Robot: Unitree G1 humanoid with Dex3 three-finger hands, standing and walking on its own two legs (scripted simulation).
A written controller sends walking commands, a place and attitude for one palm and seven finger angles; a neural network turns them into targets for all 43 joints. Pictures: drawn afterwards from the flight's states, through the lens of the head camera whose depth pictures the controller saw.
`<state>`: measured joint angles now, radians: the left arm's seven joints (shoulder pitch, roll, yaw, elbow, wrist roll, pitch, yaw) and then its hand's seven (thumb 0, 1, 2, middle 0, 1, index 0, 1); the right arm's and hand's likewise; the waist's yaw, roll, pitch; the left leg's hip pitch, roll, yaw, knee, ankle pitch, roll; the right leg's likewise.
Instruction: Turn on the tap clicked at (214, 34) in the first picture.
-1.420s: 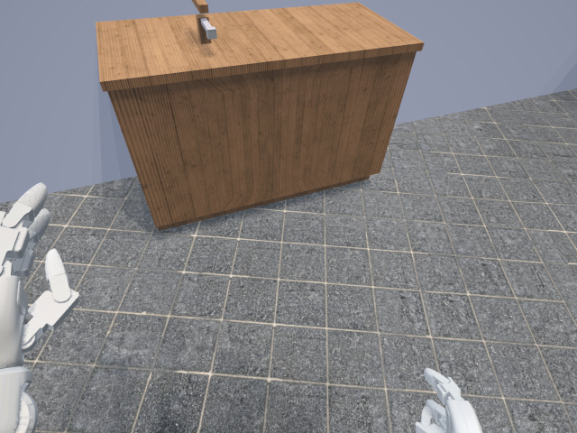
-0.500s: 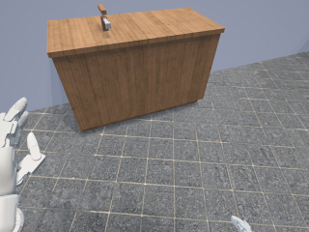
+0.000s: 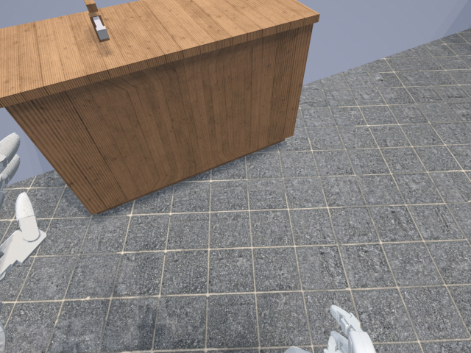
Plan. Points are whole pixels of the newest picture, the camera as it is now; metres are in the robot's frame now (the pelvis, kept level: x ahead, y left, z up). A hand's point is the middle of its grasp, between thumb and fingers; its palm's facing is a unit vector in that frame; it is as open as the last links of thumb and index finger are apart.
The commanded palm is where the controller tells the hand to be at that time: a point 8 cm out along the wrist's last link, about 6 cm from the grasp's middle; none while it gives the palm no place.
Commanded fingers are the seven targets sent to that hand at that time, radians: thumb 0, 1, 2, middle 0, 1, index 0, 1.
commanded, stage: walk to a spot facing it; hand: left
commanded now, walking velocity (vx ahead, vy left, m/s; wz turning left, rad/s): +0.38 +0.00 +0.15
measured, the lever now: (102, 32) +0.97 +0.47 +0.07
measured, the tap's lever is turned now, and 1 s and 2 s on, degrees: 0 0 0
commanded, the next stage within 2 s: take the last steps up to it in 0.46 s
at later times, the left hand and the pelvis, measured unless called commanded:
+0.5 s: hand (100, 142) +0.36 +0.21 +0.19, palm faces +0.53 -0.72 -0.44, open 7.4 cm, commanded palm +0.31 +0.25 +0.19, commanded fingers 0.00 0.90 0.90 -0.20 -0.30 -0.20 -0.30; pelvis +0.18 -0.05 +0.00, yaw +7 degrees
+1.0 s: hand (138, 109) +0.45 +0.18 +0.18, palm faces +0.70 -0.63 -0.34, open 7.4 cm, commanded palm +0.39 +0.21 +0.19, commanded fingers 0.00 0.90 0.90 -0.20 -0.30 -0.20 -0.30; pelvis +0.31 -0.11 +0.00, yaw +15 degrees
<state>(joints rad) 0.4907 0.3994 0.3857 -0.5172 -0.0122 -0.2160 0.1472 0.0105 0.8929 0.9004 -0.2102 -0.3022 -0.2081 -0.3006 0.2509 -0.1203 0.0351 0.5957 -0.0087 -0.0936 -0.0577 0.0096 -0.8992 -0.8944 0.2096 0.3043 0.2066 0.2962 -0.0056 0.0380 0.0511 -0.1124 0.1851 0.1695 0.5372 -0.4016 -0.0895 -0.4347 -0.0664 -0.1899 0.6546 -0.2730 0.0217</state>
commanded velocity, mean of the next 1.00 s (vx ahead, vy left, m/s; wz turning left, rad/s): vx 0.29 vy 0.02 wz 0.21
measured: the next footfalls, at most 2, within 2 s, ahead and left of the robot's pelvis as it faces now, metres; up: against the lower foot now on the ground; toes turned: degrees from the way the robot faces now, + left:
right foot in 0.02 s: +0.12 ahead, -0.10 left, +0.00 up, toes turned -11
left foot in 0.56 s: +0.33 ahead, +0.08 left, +0.00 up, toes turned +19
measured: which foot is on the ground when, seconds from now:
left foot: down 0.00-0.02, up 0.04-0.54, down 0.56-0.92, up 0.94-1.00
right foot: up 0.00-0.00, down 0.02-0.56, up 0.58-0.90, down 0.92-1.00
